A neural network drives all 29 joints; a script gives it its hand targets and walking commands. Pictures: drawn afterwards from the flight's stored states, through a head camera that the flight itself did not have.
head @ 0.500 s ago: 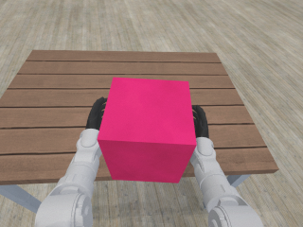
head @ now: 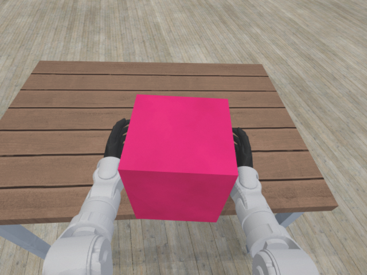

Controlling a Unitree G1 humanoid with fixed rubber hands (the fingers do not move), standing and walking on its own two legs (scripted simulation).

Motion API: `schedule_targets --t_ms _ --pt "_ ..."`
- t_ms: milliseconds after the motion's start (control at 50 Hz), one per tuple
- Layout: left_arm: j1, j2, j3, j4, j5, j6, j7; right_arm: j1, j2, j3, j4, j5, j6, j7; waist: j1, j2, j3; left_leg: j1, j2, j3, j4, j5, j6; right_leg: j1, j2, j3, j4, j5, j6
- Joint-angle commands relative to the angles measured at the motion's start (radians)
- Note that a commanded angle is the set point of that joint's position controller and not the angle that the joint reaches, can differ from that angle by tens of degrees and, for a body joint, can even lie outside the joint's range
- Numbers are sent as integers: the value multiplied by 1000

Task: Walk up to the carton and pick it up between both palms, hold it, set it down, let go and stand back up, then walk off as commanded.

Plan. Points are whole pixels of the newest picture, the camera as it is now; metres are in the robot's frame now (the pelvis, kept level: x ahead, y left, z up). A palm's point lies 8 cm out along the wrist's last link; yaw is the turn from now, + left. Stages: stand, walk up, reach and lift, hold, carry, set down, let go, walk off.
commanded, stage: reach and lift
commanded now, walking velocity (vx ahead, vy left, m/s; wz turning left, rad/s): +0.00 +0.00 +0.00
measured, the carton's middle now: (179, 162) +0.38 +0.00 +0.02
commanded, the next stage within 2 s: none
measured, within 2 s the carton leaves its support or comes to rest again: leaves its support in 0.04 s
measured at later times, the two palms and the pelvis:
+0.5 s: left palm (107, 150) +0.36 +0.16 +0.09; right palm (244, 160) +0.34 -0.14 +0.08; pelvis -0.01 +0.01 +0.00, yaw +0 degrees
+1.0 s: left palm (97, 128) +0.36 +0.16 +0.16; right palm (250, 143) +0.35 -0.14 +0.13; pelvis -0.01 +0.00 +0.00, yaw +0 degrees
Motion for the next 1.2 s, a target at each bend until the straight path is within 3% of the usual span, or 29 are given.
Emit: schedule_targets --t_ms 0,80,160,220,320,400,520,580,680,760,860,920,1000,1100,1180 --pt "-531 -720 -399 -149 52 -59 -128 -600 681 407 -242 -131 -76 184 6 40 -563 251 -7 22 -33 422 -37 298 13 -12 -91 489 13" --pt "-557 -733 -436 -212 43 -84 -115 -604 702 452 -284 -121 -109 174 8 34 -626 276 -10 17 -14 486 -45 321 14 -14 -82 575 21" --pt "-552 -699 -401 -209 78 -95 -118 -582 674 433 -251 -143 -137 165 7 21 -577 274 -12 22 -23 473 -45 352 7 -17 -88 583 30" --pt "-534 -665 -343 -163 121 -96 -130 -563 633 391 -183 -170 -158 161 8 8 -471 272 -12 29 -46 418 -38 358 0 -17 -103 540 34" --pt "-505 -651 -318 -119 134 -55 -137 -525 572 343 -90 -190 -139 164 6 13 -317 299 -2 36 -98 312 -27 291 6 -32 -154 349 14" --pt "-565 -682 -379 -186 83 -6 -123 -601 567 358 -154 -158 -105 173 8 24 -322 322 3 33 -110 288 -26 232 19 -42 -179 239 -5" --pt "-627 -726 -504 -334 -1 109 -91 -729 578 450 -322 -60 -20 185 15 35 -434 345 3 20 -99 303 -21 216 30 -42 -177 214 -12" --pt "-637 -732 -541 -414 -29 171 -77 -790 597 505 -427 -3 19 185 27 27 -487 353 -2 14 -80 330 -15 232 29 -36 -163 251 -3" --pt "-519 -670 -508 -472 9 331 -91 -746 555 544 -471 62 121 166 42 -12 -420 375 -9 12 -79 340 -3 295 26 -25 -157 319 23" --pt "-477 -651 -509 -585 21 453 -115 -753 524 572 -567 107 179 139 36 -28 -384 402 -15 5 -74 367 -5 358 28 -19 -143 421 43" --pt "-432 -656 -549 -705 9 543 -134 -787 521 607 -724 144 217 111 26 -18 -459 430 -22 -10 -49 442 -15 421 31 -20 -118 563 55" --pt "-394 -612 -494 -680 45 606 -155 -759 491 573 -677 138 262 99 29 -22 -346 426 -24 -6 -74 361 -4 422 24 -21 -130 513 63" --pt "-420 -603 -435 -666 72 672 -181 -819 461 500 -629 133 286 104 26 -17 -236 438 -19 3 -108 270 12 358 24 -38 -158 344 58" --pt "-556 -651 -496 -751 24 689 -163 -942 495 489 -683 143 289 126 12 13 -318 450 -15 3 -108 264 5 330 29 -52 -153 269 49" --pt "-571 -624 -446 -689 55 728 -158 -987 478 444 -622 137 314 144 21 7 -241 402 -12 9 -137 147 20 296 20 -53 -170 142 45"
